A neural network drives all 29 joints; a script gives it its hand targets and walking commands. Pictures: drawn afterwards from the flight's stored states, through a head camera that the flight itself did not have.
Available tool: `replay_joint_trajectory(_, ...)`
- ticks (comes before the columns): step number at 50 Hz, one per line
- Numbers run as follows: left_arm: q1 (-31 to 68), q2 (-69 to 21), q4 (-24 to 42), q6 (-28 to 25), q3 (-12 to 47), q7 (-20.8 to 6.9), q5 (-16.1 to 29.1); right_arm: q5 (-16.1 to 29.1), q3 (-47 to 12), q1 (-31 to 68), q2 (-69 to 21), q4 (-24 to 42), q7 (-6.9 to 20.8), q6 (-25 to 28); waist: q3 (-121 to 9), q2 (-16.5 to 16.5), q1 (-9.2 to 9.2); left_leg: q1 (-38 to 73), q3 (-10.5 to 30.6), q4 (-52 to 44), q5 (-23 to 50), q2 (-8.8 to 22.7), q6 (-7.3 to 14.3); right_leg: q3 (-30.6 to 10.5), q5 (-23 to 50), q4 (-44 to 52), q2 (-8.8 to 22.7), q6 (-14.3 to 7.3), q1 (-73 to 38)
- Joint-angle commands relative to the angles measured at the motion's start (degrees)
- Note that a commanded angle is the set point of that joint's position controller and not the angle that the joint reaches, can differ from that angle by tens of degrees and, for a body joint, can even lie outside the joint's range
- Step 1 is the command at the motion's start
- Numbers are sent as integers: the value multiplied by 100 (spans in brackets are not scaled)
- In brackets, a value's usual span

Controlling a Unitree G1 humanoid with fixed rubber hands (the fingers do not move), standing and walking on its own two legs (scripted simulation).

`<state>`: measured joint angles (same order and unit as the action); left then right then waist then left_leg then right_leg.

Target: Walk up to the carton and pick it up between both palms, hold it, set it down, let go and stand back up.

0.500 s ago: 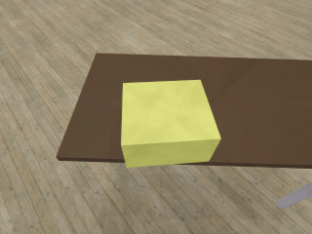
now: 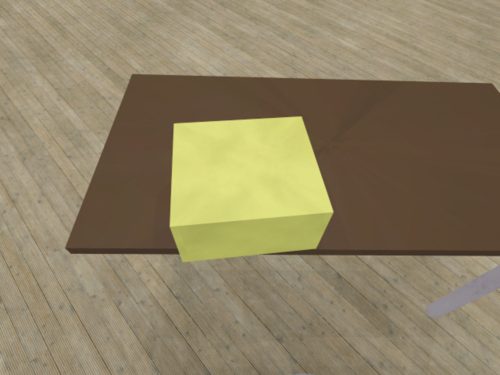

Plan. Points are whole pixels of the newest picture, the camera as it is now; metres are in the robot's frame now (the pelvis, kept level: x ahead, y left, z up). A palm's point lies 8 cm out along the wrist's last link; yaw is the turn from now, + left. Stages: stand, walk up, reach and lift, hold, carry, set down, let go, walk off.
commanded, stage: walk up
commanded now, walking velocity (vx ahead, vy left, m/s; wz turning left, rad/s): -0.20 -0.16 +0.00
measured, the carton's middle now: (244, 185) +0.46 +0.02 -0.03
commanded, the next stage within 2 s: none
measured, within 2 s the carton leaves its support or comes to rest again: neither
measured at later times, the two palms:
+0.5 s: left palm out of the picture -0.03 +0.19 -0.15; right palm out of the picture -0.02 -0.28 -0.15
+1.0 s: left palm out of the picture +0.00 +0.17 -0.14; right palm out of the picture -0.14 -0.30 -0.13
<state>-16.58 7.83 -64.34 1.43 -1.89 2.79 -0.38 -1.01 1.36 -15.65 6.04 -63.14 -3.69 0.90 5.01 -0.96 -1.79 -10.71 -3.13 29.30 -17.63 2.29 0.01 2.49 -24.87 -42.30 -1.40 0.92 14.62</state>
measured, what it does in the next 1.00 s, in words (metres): steps on the spot: left foot, then right foot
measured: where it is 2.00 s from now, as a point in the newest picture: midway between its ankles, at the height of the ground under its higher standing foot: outside the picture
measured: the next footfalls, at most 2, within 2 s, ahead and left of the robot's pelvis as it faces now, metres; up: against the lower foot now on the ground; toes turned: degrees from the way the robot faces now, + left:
left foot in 0.50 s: -0.11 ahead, +0.05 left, +0.00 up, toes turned +2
right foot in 0.66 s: -0.01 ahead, -0.17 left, +0.00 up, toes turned -1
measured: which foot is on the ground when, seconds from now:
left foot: down 0.00-0.16, up 0.18-0.48, down 0.50-1.00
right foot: down 0.00-0.54, up 0.56-0.64, down 0.66-0.74, up 0.76-1.00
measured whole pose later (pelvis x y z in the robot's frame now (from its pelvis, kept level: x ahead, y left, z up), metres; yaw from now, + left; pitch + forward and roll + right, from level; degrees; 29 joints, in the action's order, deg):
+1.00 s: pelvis -0.03 -0.08 +0.00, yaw +2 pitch -1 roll +0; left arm -13.8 12.1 -59.4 -1.3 -3.8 -0.8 -1.1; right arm -1.6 2.5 -29.3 7.7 -65.7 -2.2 2.3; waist 0.7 -1.1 -1.6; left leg 1.3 0.5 20.2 -20.8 0.5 -0.6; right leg 4.7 -19.0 -37.9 4.6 3.5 22.1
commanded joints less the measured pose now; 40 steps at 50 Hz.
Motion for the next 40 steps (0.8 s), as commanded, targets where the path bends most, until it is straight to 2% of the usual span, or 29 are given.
replay_joint_trajectory(1, 471, 453, 619, 158, -287, -67, -50, -84, 367, -1650, 1546, -137, -238, -22, -882, 943, -523, 644, 1600, -390, 7374, 2549, 1665, -519, -1085, -3350, 131, 125, 1439)
replay_joint_trajectory(2, 466, 23, 911, 32, -133, -102, 62, -9, 279, -648, 1145, -11, -227, -86, -528, 2464, 118, -495, 605, -484, 5820, 1403, 1199, -765, -989, -2366, 317, -88, 599)
replay_joint_trajectory(3, 175, 249, 870, -3, -190, -99, 48, -81, 271, 185, 1012, 307, -219, -124, -164, 2728, 372, -697, 380, -478, 4868, 1117, 844, -757, -816, -1494, 430, -66, 628)
replay_joint_trajectory(4, -217, 466, 658, 18, -189, -54, 35, -125, 238, 544, 876, 540, -180, -168, -151, 2173, 485, -730, 335, -510, 4122, 983, 707, -363, -488, -910, 355, 22, 473)
replay_joint_trajectory(5, -378, 421, 571, 51, -182, 5, 31, -147, 267, 491, 937, 620, -146, -201, -62, 2090, 446, -760, 529, -344, 4121, 1077, 692, -148, -192, -305, 359, 83, 326)
replay_joint_trajectory(7, -1008, 455, 469, -8, -210, 64, -9, -62, 334, 376, 1121, 585, -67, -264, -182, 926, 785, -684, 488, 505, 3365, 937, 362, 71, 1832, 1728, 380, 93, -393)
replay_joint_trajectory(8, -955, 675, 423, -77, -240, 69, -38, -40, 306, -5, 1038, 570, -3, -277, -297, 13, 519, -963, 144, 1217, 1512, 423, 100, -85, 3365, 2098, 720, 54, -916)
replay_joint_trajectory(9, -775, 1373, 688, -116, -353, 44, -50, 35, 241, -566, 740, 670, -13, -317, -725, -1925, 259, -1842, -167, 2666, -2185, -332, -264, -1883, 6463, 2003, 2508, -421, -1212)
replay_joint_trajectory(10, -806, 1652, 741, -76, -456, 35, -93, 42, 359, -799, 876, 711, -76, -473, -1175, -2238, 478, -1262, 581, 3764, -2758, -424, -116, -2473, 6814, 2109, 3031, -1373, -371)
replay_joint_trajectory(12, 36, 1397, 1008, -23, -333, 11, -105, 64, 377, -5, 824, 757, 55, -548, -547, -973, 264, -1514, 973, 4560, -1875, -323, -40, -1964, 4583, 2346, 2406, -1381, 272)
replay_joint_trajectory(15, 955, 1240, 1316, 33, -288, 70, -88, -55, 396, -165, 1006, 820, 154, -548, -319, -1188, -34, -1425, 734, 4642, -1252, -155, -172, -1296, 4125, 2232, 1927, -1319, 703)
replay_joint_trajectory(16, 846, 1120, 1304, -3, -264, 69, -106, -61, 396, -65, 985, 872, 160, -546, -249, -856, 30, -1465, 570, 4291, -1209, -234, -201, -1095, 4490, 2176, 1844, -1322, 588)
replay_joint_trajectory(18, 502, 1123, 1158, -62, -272, 79, -100, -3, 396, -3, 960, 958, 116, -547, -530, -960, 116, -1590, 508, 3635, -1298, -103, -271, -1275, 5017, 1984, 2005, -1442, -170)
replay_joint_trajectory(19, 215, 844, 1009, -86, -136, -2, -178, 24, 250, -291, 721, 893, 153, -536, -1228, -918, 99, -831, 526, 2655, -1063, 2, -142, -1348, 1772, 2632, 1746, -1279, -37)
replay_joint_trajectory(20, 330, 649, 1035, -65, -87, -45, -174, 38, 239, -297, 697, 877, 176, -530, -960, -1107, 157, -527, 262, 2042, -1240, -213, -112, -1373, 146, 3016, 1464, -1172, 246)
replay_joint_trajectory(21, 504, 860, 1002, -34, -167, -53, -194, 53, 256, -313, 727, 837, 178, -542, -801, -1476, 104, -131, 217, 1369, -1232, -264, -57, -1696, -490, 3227, 1491, -1133, 437)
replay_joint_trajectory(22, 597, 1049, 968, -24, -206, -64, -173, 51, 234, -412, 716, 729, 172, -508, -624, -1424, 78, -17, 149, 723, -1106, -341, -3, -1519, -183, 3135, 1372, -1060, 290)
replay_joint_trajectory(24, 196, 1097, 777, 61, -253, -90, -77, 82, 223, -1120, 766, 383, 142, -376, -564, -760, -63, 719, 14, -1512, 63, -372, 295, -1284, 340, 2549, 1339, -837, 117)
replay_joint_trajectory(25, -249, 827, 665, 74, -212, -127, -54, 32, 187, -1078, 875, 349, 134, -242, -542, 165, 180, 1089, 1056, -2086, -34, 343, 367, -925, 279, 1873, 1017, -480, 514)
replay_joint_trajectory(26, -21, 468, 835, 19, -135, -161, 93, 11, 168, -688, 1133, 463, 168, -153, -59, 1303, 352, 448, 2242, -2106, -54, 1440, 724, -177, 377, 1828, 315, -184, 1029)
replay_joint_trajectory(27, 323, 588, 819, 18, -132, -141, 78, -55, 83, -128, 915, 557, 208, -62, 283, 1637, 227, -702, 2308, -2289, -324, 1641, 1019, -297, 339, 1265, 431, -195, 243)
replay_joint_trajectory(29, 411, 507, 708, -16, -106, -214, 40, -57, -60, 509, 650, 707, 150, 111, 352, 1030, 515, -690, 1443, -2203, 319, 1034, 635, -325, 1218, 1327, 345, -267, -156)
replay_joint_trajectory(31, 193, 510, 533, -90, -82, -231, -81, 13, -30, 306, 812, 567, 112, 176, 316, 1064, 557, -361, 1022, -1881, 1098, 736, 443, -310, 1868, 1783, 408, -263, -380)
replay_joint_trajectory(34, -58, 608, 295, -194, -39, -169, -47, 38, -32, -421, 580, 292, 168, 168, 141, 928, 241, -47, 912, -1664, 1468, 489, 320, -490, 2361, 2211, 692, -134, -875)
replay_joint_trajectory(35, -71, 569, 206, -190, -29, -156, 48, 73, -92, -726, 313, 152, 157, 149, 138, 621, 189, 15, 849, -1726, 1384, 380, 284, -565, 2263, 2163, 669, -112, -749)
replay_joint_trajectory(37, -252, 409, 73, -180, 26, -157, 14, 71, -50, -616, 494, 114, 117, 107, 223, 536, 305, 160, 783, -1669, 855, 345, 316, -562, 2160, 2288, 663, -107, -565)
replay_joint_trajectory(38, 85, 1224, 105, -94, -257, -191, -41, -33, 288, -1415, 1421, 218, 166, 81, -58, 245, -502, 1144, 2292, -1946, -2477, 1375, 843, 355, -272, 865, 150, 114, 834)
replay_joint_trajectory(39, 918, 1267, 544, -26, -299, -253, -234, -18, 404, -1731, 1757, 75, 174, 15, 682, 545, -708, 1226, 3444, -2608, -3355, 2229, 1172, 165, -283, -2, 384, 193, 2477)
replay_joint_trajectory(40, 929, 891, 690, -29, -239, -294, -320, -36, 387, -1562, 1603, 72, 170, 0, 1026, 610, -467, 914, 3497, -2665, -3168, 2369, 1237, -122, 174, -454, 668, 231, 2844)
